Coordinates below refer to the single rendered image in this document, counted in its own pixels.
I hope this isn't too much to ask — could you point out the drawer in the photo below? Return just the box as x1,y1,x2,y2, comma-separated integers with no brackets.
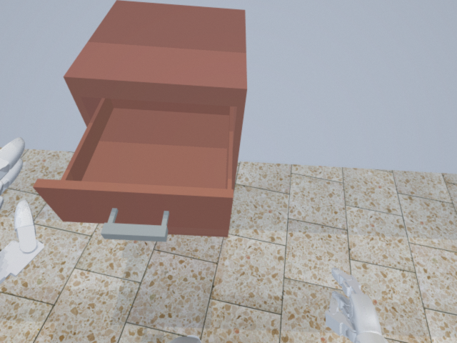
33,98,233,230

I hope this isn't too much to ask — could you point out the left robot hand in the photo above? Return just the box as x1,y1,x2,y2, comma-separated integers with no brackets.
0,137,44,284

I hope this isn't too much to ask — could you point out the cabinet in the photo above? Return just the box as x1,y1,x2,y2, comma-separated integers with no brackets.
64,0,247,237

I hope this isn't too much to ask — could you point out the handle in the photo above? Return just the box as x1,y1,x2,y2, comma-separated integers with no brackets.
101,208,169,242

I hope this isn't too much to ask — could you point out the right robot hand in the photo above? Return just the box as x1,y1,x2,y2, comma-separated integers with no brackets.
326,267,382,343

